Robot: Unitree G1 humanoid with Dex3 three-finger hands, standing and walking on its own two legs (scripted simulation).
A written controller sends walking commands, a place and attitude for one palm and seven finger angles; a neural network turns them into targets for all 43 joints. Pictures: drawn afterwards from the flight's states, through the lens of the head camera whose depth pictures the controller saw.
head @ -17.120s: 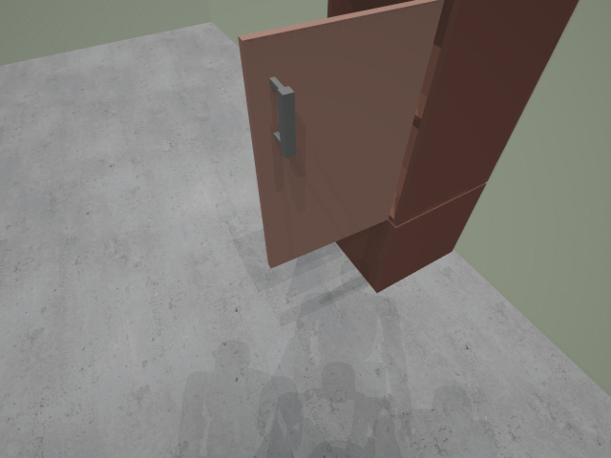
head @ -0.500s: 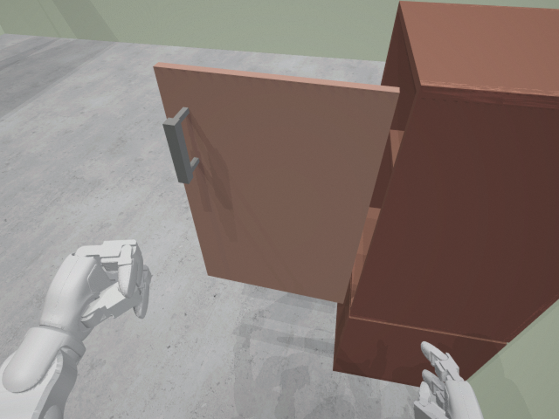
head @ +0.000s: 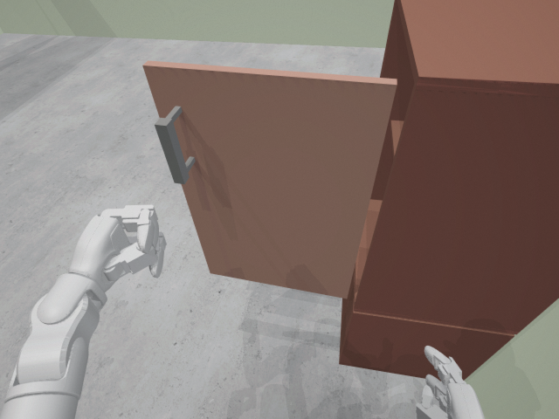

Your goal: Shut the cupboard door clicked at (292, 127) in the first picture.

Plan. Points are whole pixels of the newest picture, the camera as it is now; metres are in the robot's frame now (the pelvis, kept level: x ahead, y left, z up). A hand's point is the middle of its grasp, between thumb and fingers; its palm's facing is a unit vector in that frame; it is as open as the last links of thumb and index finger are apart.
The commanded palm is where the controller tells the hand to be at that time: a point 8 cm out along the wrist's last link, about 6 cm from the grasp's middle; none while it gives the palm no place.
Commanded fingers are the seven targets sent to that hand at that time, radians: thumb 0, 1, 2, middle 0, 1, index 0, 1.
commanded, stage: bring the fist close to the handle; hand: left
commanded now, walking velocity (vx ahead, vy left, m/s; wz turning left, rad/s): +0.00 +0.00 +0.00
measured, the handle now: (178, 145) +0.51 +0.22 +0.13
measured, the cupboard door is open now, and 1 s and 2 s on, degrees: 87 87 72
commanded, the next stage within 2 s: push the door shut along its arc in 1.04 s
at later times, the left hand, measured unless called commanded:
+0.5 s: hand (176, 193) +0.38 +0.18 +0.14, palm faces -0.10 -0.99 -0.05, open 3.1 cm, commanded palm +0.37 +0.24 +0.13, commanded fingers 0.00 0.90 0.90 -1.30 -1.50 -1.30 -1.50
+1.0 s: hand (177, 178) +0.43 +0.20 +0.13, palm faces -0.10 -0.99 -0.04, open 3.1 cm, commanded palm +0.40 +0.25 +0.13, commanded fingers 0.00 0.90 0.90 -1.30 -1.50 -1.30 -1.50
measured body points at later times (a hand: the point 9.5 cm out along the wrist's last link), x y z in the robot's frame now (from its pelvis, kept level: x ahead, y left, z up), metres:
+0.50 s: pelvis +0.02 +0.00 +0.00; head +0.03 -0.01 +0.45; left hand +0.38 +0.24 +0.15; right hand +0.17 -0.25 -0.09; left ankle +0.03 +0.10 -0.73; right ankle -0.01 -0.09 -0.73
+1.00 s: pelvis +0.02 +0.00 +0.00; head +0.05 -0.01 +0.45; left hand +0.43 +0.25 +0.14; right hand +0.10 -0.27 -0.11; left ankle +0.03 +0.10 -0.73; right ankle -0.01 -0.09 -0.73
